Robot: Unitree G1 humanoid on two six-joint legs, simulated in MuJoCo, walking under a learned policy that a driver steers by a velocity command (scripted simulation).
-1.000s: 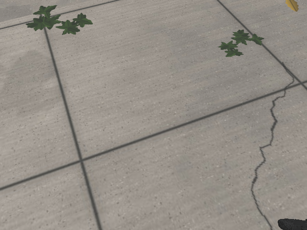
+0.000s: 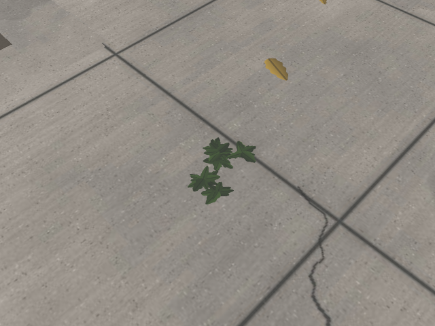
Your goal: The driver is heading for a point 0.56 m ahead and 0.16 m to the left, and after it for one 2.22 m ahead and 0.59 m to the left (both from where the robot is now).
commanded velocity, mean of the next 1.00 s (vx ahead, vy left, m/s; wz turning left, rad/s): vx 0.65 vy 0.00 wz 0.32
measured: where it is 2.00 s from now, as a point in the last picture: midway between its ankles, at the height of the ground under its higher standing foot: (185, 251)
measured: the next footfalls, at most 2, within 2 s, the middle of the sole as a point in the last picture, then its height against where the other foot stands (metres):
right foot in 0.12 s outside the picture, level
left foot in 0.58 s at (171, 316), level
